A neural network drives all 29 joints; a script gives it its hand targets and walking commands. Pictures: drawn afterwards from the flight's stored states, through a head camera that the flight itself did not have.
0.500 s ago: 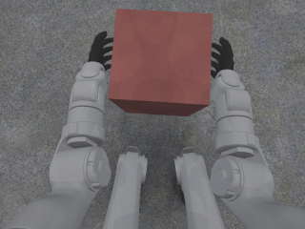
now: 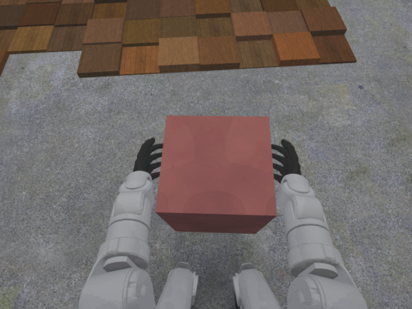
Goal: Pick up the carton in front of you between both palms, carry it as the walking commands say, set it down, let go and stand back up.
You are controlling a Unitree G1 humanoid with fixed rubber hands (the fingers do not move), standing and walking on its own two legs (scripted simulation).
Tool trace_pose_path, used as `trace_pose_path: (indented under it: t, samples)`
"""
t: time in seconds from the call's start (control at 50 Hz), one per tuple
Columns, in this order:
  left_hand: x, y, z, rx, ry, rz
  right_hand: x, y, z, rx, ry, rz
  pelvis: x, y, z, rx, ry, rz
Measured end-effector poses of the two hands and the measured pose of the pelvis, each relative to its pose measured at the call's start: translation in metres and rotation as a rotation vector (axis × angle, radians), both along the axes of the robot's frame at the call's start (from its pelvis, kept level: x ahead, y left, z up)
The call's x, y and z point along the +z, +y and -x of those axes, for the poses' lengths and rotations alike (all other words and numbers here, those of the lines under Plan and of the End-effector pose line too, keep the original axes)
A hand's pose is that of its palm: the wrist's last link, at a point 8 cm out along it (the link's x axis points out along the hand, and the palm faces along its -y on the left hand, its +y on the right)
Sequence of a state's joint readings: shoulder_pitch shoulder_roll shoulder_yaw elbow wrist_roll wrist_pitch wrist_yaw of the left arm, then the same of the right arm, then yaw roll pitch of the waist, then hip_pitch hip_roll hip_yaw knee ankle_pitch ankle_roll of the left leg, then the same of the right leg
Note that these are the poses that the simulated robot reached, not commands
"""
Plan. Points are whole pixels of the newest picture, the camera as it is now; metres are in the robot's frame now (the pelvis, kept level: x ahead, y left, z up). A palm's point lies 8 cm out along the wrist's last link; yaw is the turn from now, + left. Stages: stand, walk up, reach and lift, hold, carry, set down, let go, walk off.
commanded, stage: reach and lift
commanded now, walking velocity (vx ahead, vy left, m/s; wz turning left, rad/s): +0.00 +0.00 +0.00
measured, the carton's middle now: (216, 181) +0.40 +0.00 -0.10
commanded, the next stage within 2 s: hold in 1.58 s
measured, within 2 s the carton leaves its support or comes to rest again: neither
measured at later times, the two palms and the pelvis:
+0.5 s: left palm (119, 170) +0.34 +0.15 +0.11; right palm (325, 165) +0.34 -0.15 +0.11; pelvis +0.05 +0.00 +0.11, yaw +0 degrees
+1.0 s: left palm (113, 164) +0.33 +0.15 +0.15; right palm (342, 162) +0.33 -0.15 +0.15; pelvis +0.03 +0.00 +0.12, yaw +0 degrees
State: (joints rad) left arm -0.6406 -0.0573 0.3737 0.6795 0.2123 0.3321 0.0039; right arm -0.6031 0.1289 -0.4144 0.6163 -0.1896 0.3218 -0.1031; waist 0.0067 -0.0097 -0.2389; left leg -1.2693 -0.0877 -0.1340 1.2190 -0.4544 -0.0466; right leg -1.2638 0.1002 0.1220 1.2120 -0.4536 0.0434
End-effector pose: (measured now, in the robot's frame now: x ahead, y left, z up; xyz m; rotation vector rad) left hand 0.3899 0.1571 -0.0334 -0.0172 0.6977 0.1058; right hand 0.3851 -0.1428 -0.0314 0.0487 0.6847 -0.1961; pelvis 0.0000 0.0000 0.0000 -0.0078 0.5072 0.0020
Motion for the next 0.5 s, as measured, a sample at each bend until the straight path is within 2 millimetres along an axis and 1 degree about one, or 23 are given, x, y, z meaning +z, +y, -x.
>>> trace_pose_path:
  t: [0.2,0.32,0.4,0.5]
  samples:
    - [0.055,-0.002,0.023,0.011,0.011,-0.005,0.055,-0.002,0.019,0.016,0.011,0.005,0.052,0.001,-0.021,0.000,-0.140,-0.003]
    - [0.091,-0.004,0.035,0.025,0.004,0.001,0.091,-0.004,0.028,0.027,0.003,0.006,0.080,0.001,-0.033,0.001,-0.240,-0.005]
    - [0.115,-0.004,0.044,0.032,-0.004,0.000,0.115,-0.004,0.034,0.037,-0.004,0.007,0.095,0.000,-0.041,-0.001,-0.316,-0.008]
    - [0.142,-0.003,0.054,0.045,-0.018,0.000,0.143,-0.003,0.041,0.052,-0.019,0.012,0.109,-0.001,-0.046,0.002,-0.405,-0.010]
